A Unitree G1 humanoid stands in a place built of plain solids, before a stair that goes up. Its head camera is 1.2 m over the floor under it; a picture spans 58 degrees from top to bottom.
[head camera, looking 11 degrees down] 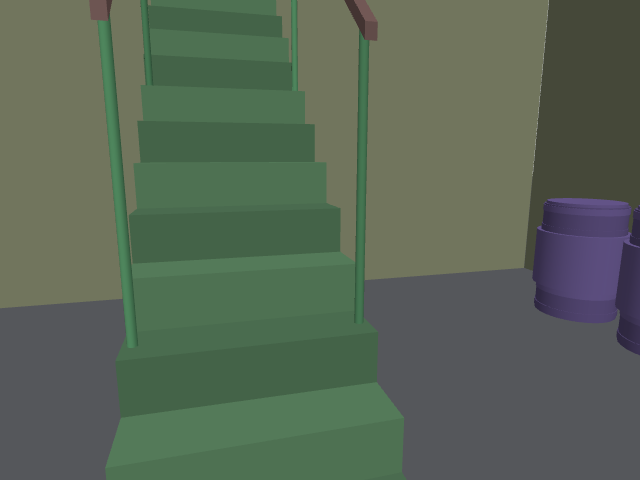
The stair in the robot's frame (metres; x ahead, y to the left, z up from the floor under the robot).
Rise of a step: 0.19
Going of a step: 0.23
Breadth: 0.86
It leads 15 degrees to the left of straight ahead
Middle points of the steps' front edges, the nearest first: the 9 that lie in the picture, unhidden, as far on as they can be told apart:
1.12 0.15 0.39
1.34 0.21 0.58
1.56 0.27 0.78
1.78 0.33 0.97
2.00 0.39 1.17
2.22 0.44 1.36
2.44 0.50 1.56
2.66 0.56 1.75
2.88 0.62 1.94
